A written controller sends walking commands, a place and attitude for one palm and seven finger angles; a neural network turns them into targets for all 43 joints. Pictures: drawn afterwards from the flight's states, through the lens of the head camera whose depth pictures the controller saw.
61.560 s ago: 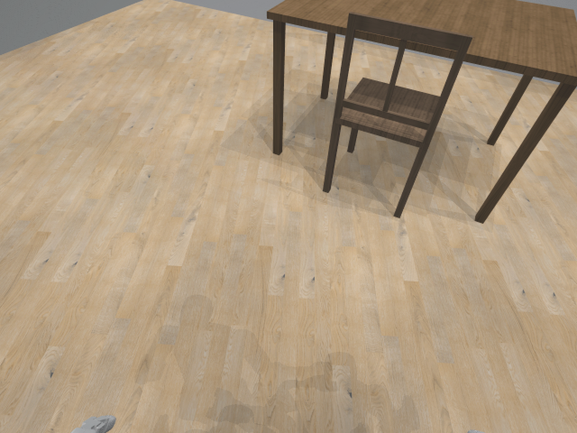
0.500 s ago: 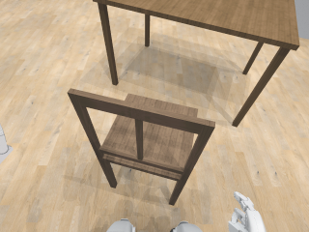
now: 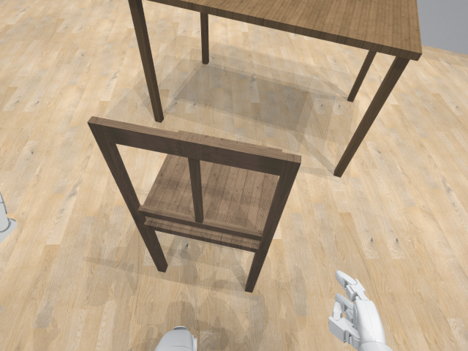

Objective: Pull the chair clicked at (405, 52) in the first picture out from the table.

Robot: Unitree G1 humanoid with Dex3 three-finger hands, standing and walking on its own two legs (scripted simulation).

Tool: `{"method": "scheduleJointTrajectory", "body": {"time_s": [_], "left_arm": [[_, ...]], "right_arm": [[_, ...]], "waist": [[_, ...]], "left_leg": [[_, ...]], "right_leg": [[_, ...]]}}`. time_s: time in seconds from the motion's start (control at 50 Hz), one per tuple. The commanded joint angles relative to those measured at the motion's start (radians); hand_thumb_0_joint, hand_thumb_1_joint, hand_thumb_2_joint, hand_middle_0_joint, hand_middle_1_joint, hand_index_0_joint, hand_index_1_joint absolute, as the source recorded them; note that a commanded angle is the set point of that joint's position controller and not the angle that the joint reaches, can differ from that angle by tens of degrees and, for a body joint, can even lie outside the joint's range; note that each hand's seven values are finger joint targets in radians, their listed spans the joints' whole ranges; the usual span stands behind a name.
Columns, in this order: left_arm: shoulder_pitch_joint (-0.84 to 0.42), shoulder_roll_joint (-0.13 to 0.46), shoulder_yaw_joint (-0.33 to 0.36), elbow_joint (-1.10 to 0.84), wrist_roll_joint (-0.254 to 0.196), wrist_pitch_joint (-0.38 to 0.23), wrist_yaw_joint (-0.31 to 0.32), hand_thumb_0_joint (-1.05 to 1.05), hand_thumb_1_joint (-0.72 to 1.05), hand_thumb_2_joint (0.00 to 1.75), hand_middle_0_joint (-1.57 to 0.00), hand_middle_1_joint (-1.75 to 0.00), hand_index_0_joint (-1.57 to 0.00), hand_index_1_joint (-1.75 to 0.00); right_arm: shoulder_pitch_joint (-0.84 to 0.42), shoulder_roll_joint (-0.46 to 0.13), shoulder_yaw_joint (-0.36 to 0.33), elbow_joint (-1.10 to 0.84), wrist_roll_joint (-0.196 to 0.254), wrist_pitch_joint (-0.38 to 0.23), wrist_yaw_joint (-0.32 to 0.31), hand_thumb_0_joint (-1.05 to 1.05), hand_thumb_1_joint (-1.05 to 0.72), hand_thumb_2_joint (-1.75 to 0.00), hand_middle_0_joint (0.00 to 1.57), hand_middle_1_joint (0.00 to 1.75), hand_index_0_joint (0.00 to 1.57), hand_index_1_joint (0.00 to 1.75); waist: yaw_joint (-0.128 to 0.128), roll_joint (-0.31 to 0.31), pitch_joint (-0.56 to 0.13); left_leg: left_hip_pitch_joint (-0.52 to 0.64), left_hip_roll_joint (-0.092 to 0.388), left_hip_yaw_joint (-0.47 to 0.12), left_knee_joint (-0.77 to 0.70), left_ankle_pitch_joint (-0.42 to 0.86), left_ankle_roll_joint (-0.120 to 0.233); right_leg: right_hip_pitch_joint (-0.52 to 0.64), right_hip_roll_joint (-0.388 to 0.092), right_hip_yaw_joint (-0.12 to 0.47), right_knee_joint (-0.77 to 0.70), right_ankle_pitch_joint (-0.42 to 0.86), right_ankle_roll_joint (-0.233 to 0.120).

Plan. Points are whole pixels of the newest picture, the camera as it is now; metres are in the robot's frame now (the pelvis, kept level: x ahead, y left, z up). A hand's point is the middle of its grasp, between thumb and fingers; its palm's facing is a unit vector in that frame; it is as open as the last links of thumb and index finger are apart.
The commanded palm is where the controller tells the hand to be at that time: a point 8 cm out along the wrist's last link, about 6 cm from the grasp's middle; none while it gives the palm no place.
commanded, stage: stop stepping back and stand still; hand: left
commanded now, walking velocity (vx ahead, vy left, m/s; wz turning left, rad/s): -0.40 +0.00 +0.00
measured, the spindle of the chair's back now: (197, 193) +0.45 +0.13 -0.09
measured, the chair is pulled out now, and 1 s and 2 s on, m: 0.63 0.63 0.63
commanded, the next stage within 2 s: let the arm hang, fingers relaxed in 1.06 s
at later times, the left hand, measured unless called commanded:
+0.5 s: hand out of the picture +0.12 +0.25 +0.19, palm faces +0.43 -0.77 -0.46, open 7.4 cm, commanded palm +0.07 +0.29 +0.20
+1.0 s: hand out of the picture +0.08 +0.27 +0.19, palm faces +0.43 -0.76 -0.49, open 7.4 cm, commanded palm +0.04 +0.30 +0.20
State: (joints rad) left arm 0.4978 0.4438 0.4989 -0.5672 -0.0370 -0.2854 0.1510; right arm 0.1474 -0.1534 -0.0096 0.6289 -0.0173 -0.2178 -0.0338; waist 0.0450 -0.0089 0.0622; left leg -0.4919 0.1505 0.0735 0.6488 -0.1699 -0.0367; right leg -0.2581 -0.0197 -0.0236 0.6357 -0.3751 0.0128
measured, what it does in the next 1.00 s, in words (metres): walks backwards: left foot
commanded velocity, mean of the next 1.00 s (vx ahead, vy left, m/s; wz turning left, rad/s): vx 0.09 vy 0.02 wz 0.00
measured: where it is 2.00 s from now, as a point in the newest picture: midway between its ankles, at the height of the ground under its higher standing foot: outside the picture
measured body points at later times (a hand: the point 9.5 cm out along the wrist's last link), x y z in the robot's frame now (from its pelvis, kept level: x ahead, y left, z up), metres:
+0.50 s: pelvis -0.07 -0.01 +0.02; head -0.09 +0.01 +0.47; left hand +0.09 +0.29 +0.22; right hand +0.07 -0.25 -0.06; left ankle +0.00 +0.12 -0.71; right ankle -0.04 -0.14 -0.72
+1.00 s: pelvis -0.10 +0.00 +0.02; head -0.11 +0.01 +0.47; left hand +0.05 +0.30 +0.22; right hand +0.03 -0.24 -0.08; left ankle -0.05 +0.11 -0.70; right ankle -0.09 -0.13 -0.72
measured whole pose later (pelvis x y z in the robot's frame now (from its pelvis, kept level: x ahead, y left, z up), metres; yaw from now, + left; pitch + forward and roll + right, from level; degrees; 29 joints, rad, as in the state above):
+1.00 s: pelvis -0.10 +0.00 +0.02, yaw +0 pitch -2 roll -1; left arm 0.61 0.43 0.45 -0.51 -0.04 -0.23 0.14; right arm 0.27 -0.20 -0.01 0.69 0.00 -0.11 -0.04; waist 0.01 0.00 0.01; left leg -0.38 -0.01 -0.03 0.74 -0.37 0.01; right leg -0.22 0.02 0.00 0.52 -0.25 -0.01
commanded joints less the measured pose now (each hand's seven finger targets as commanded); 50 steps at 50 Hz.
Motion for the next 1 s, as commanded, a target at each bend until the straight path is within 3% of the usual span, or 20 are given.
{"method": "scheduleJointTrajectory", "body": {"time_s": [0.0, 0.02, 0.04, 0.06, 0.1, 0.16, 0.22, 0.24, 0.26, 0.3, 0.42, 0.5, 0.6, 0.7, 0.72, 0.76, 0.82, 0.9, 0.94, 0.98], "left_arm": [[-0.033, 0.227, 0.139, -0.198, 0.006, -0.097, 0.001, 0.00, 0.90, 0.90, -0.20, -0.30, -0.20, -0.30], [-0.008, 0.269, 0.160, -0.194, 0.012, -0.102, 0.008, 0.00, 0.90, 0.90, -0.20, -0.30, -0.20, -0.30], [-0.007, 0.239, 0.129, -0.203, 0.002, -0.092, 0.008, 0.00, 0.90, 0.90, -0.20, -0.30, -0.20, -0.30], [0.069, 0.222, 0.144, -0.162, 0.002, -0.071, 0.010, 0.00, 0.90, 0.90, -0.20, -0.30, -0.20, -0.30], [0.179, 0.195, 0.170, -0.111, -0.007, -0.027, 0.020, 0.00, 0.90, 0.90, -0.20, -0.30, -0.20, -0.30], [0.179, 0.186, 0.142, -0.102, -0.012, -0.019, 0.031, 0.00, 0.90, 0.90, -0.20, -0.30, -0.20, -0.30], [0.136, 0.190, 0.096, -0.147, -0.014, -0.021, 0.026, 0.00, 0.90, 0.90, -0.20, -0.30, -0.20, -0.30], [0.146, 0.181, 0.078, -0.158, -0.011, -0.015, 0.016, 0.00, 0.90, 0.90, -0.20, -0.30, -0.20, -0.30], [0.150, 0.216, 0.108, -0.165, -0.006, -0.010, 0.019, 0.00, 0.90, 0.90, -0.20, -0.30, -0.20, -0.30], [0.066, 0.202, 0.089, -0.194, 0.017, -0.009, 0.026, 0.00, 0.90, 0.90, -0.20, -0.30, -0.20, -0.30], [0.040, 0.164, 0.062, -0.081, 0.018, -0.004, 0.033, 0.00, 0.90, 0.90, -0.20, -0.30, -0.20, -0.30], [-0.039, 0.132, 0.023, -0.043, 0.019, 0.015, 0.028, 0.00, 0.90, 0.90, -0.20, -0.30, -0.20, -0.30], [-0.156, 0.130, -0.019, -0.054, 0.021, 0.040, 0.031, 0.00, 0.90, 0.90, -0.20, -0.30, -0.20, -0.30], [-0.143, 0.139, 0.000, -0.114, 0.026, 0.048, 0.032, 0.00, 0.90, 0.90, -0.20, -0.30, -0.20, -0.30], [-0.133, 0.166, 0.030, -0.135, 0.028, 0.045, 0.031, 0.00, 0.90, 0.90, -0.20, -0.30, -0.20, -0.30], [-0.110, 0.181, 0.056, -0.156, 0.036, 0.039, 0.025, 0.00, 0.90, 0.90, -0.20, -0.30, -0.20, -0.30], [-0.004, 0.204, 0.088, -0.131, 0.026, 0.022, 0.012, 0.00, 0.90, 0.90, -0.20, -0.30, -0.20, -0.30], [0.077, 0.182, 0.083, -0.072, -0.011, 0.018, 0.003, 0.00, 0.90, 0.90, -0.20, -0.30, -0.20, -0.30], [0.040, 0.136, 0.043, -0.048, -0.015, 0.034, 0.007, 0.00, 0.90, 0.90, -0.20, -0.30, -0.20, -0.30], [-0.036, 0.144, 0.037, -0.055, -0.004, 0.024, 0.016, 0.00, 0.90, 0.90, -0.20, -0.30, -0.20, -0.30]], "right_arm": [[0.000, -0.160, -0.061, -0.101, 0.000, -0.047, -0.009, 0.00, -0.90, -0.90, 0.20, 0.30, 0.20, 0.30], [0.020, -0.144, -0.064, -0.101, 0.000, -0.037, -0.009, 0.00, -0.90, -0.90, 0.20, 0.30, 0.20, 0.30], [-0.009, -0.167, -0.096, -0.114, 0.014, -0.030, -0.007, 0.00, -0.90, -0.90, 0.20, 0.30, 0.20, 0.30], [-0.023, -0.157, -0.087, -0.131, 0.024, -0.007, -0.008, 0.00, -0.90, -0.90, 0.20, 0.30, 0.20, 0.30], [-0.041, -0.107, -0.036, -0.161, 0.037, 0.045, -0.011, 0.00, -0.90, -0.90, 0.20, 0.30, 0.20, 0.30], [-0.037, -0.132, -0.032, -0.175, 0.043, 0.056, -0.031, 0.00, -0.90, -0.90, 0.20, 0.30, 0.20, 0.30], [-0.004, -0.185, -0.070, -0.173, 0.054, 0.022, -0.035, 0.00, -0.90, -0.90, 0.20, 0.30, 0.20, 0.30], [0.008, -0.206, -0.076, -0.173, 0.063, 0.017, -0.030, 0.00, -0.90, -0.90, 0.20, 0.30, 0.20, 0.30], [-0.027, -0.176, -0.061, -0.171, 0.049, 0.007, -0.034, 0.00, -0.90, -0.90, 0.20, 0.30, 0.20, 0.30], [-0.035, -0.174, -0.045, -0.157, 0.043, -0.004, -0.038, 0.00, -0.90, -0.90, 0.20, 0.30, 0.20, 0.30], [0.015, -0.178, -0.058, -0.122, 0.038, -0.011, -0.038, 0.00, -0.90, -0.90, 0.20, 0.30, 0.20, 0.30], [0.018, -0.171, -0.055, -0.110, 0.021, 0.012, -0.034, 0.00, -0.90, -0.90, 0.20, 0.30, 0.20, 0.30], [0.004, -0.173, -0.044, -0.092, 0.013, 0.037, -0.041, 0.00, -0.90, -0.90, 0.20, 0.30, 0.20, 0.30], [-0.038, -0.169, -0.035, -0.123, 0.012, 0.044, -0.048, 0.00, -0.90, -0.90, 0.20, 0.30, 0.20, 0.30], [-0.043, -0.163, -0.039, -0.129, 0.020, 0.043, -0.049, 0.00, -0.90, -0.90, 0.20, 0.30, 0.20, 0.30], [-0.046, -0.147, -0.047, -0.143, 0.018, 0.039, -0.048, 0.00, -0.90, -0.90, 0.20, 0.30, 0.20, 0.30], [-0.001, -0.138, -0.054, -0.130, 0.022, 0.036, -0.030, 0.00, -0.90, -0.90, 0.20, 0.30, 0.20, 0.30], [0.056, -0.158, -0.065, -0.097, 0.020, 0.056, -0.014, 0.00, -0.90, -0.90, 0.20, 0.30, 0.20, 0.30], [0.059, -0.163, -0.057, -0.095, 0.026, 0.056, -0.008, 0.00, -0.90, -0.90, 0.20, 0.30, 0.20, 0.30], [0.004, -0.158, -0.035, -0.096, 0.026, 0.033, -0.024, 0.00, -0.90, -0.90, 0.20, 0.30, 0.20, 0.30]], "waist": [[-0.036, -0.003, -0.108], [-0.045, -0.170, -0.157], [-0.030, -0.330, -0.181], [-0.037, -0.275, -0.180], [-0.055, -0.131, -0.229], [-0.069, 0.025, -0.229], [-0.045, 0.085, -0.198], [-0.033, 0.067, -0.182], [-0.037, 0.240, -0.156], [-0.049, 0.290, -0.050], [-0.057, 0.140, -0.036], [-0.065, -0.005, -0.037], [-0.069, -0.108, -0.054], [-0.054, 0.140, -0.009], [-0.050, 0.244, -0.015], [-0.033, 0.310, -0.031], [-0.031, 0.197, -0.073], [-0.063, -0.171, -0.092], [-0.078, -0.219, -0.066], [-0.082, -0.095, -0.037]], "left_leg": [[0.144, -0.015, -0.042, 0.067, -0.270, 0.029], [0.076, -0.124, -0.007, 0.241, -0.288, -0.004], [0.023, -0.165, -0.073, 0.399, -0.361, 0.005], [-0.005, -0.123, -0.122, 0.439, -0.350, 0.016], [0.021, -0.090, -0.113, 0.229, -0.288, 0.027], [0.247, -0.112, -0.044, -0.255, 0.007, 0.040], [0.334, 0.056, -0.226, -0.291, 0.227, 0.102], [0.329, 0.050, -0.198, -0.284, 0.203, 0.094], [0.240, 0.056, -0.251, -0.341, -0.019, 0.106], [0.011, 0.043, -0.249, -0.431, -0.413, 0.109], [0.075, -0.049, -0.173, -0.330, -0.452, 0.080], [0.200, -0.105, -0.115, -0.161, -0.355, 0.070], [0.325, -0.133, -0.092, -0.048, -0.297, 0.076], [0.171, -0.050, -0.272, -0.338, -0.542, 0.107], [0.046, -0.005, -0.319, -0.446, -0.641, 0.117], [-0.196, 0.019, -0.322, -0.516, -0.708, 0.122], [-0.096, -0.068, -0.184, -0.317, -0.531, 0.093], [0.209, -0.174, -0.083, 0.242, -0.231, 0.027], [0.275, -0.139, -0.130, 0.165, -0.206, 0.047], [0.290, -0.105, -0.138, -0.205, -0.131, 0.065]], "right_leg": [[-0.064, -0.126, 0.065, -0.342, 0.267, -0.072], [-0.021, -0.271, 0.258, -0.343, 0.540, -0.165], [-0.005, -0.361, 0.360, -0.336, 0.728, -0.237], [0.049, -0.365, 0.312, -0.280, 0.813, -0.257], [0.135, -0.289, 0.197, -0.173, 0.805, -0.184], [0.111, -0.145, 0.078, -0.073, 0.515, -0.068], [0.025, -0.054, 0.062, -0.075, 0.121, -0.007], [0.029, -0.048, 0.089, -0.113, 0.090, -0.009], [0.036, -0.049, 0.038, -0.133, 0.026, 0.000], [0.148, -0.031, 0.024, -0.119, 0.032, -0.007], [0.058, -0.010, 0.071, -0.289, -0.050, -0.037], [-0.099, -0.079, 0.193, -0.405, -0.195, -0.080], [-0.220, -0.141, 0.213, -0.419, -0.289, -0.108], [-0.130, -0.011, 0.090, -0.215, -0.268, -0.060], [0.000, 0.031, 0.027, -0.100, -0.179, -0.043], [0.247, 0.059, -0.047, 0.091, -0.064, -0.022], [0.231, 0.018, -0.010, -0.130, -0.072, -0.046], [-0.160, -0.253, 0.380, -0.491, -0.197, -0.213], [-0.229, -0.246, 0.310, -0.453, -0.132, -0.199], [-0.108, -0.142, 0.180, -0.289, 0.035, -0.113]]}}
